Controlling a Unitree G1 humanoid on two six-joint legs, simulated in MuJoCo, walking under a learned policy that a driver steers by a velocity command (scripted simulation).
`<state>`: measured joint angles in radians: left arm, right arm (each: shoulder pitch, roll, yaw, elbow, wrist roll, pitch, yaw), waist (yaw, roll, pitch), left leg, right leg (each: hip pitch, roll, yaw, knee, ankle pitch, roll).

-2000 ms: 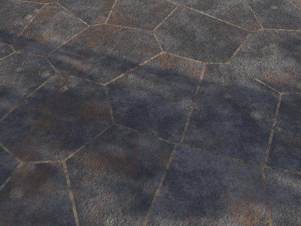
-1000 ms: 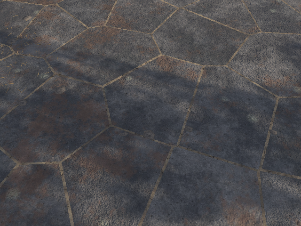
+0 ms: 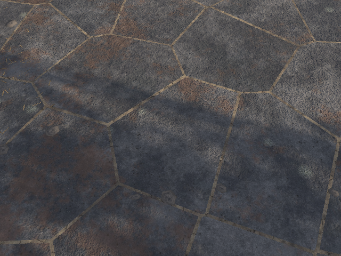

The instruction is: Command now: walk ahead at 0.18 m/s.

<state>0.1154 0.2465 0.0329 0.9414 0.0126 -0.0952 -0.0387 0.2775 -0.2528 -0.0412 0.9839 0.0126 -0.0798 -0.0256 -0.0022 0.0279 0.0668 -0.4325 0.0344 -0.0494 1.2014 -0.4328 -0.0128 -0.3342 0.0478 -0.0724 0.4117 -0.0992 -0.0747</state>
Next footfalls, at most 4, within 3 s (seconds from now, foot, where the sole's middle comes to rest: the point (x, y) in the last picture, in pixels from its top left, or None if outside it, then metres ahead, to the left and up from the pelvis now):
0.24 left None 0.17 0.15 -0.77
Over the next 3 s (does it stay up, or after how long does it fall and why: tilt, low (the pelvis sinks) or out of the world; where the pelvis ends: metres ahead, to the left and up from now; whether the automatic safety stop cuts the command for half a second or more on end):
stays up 0.27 0.06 0.00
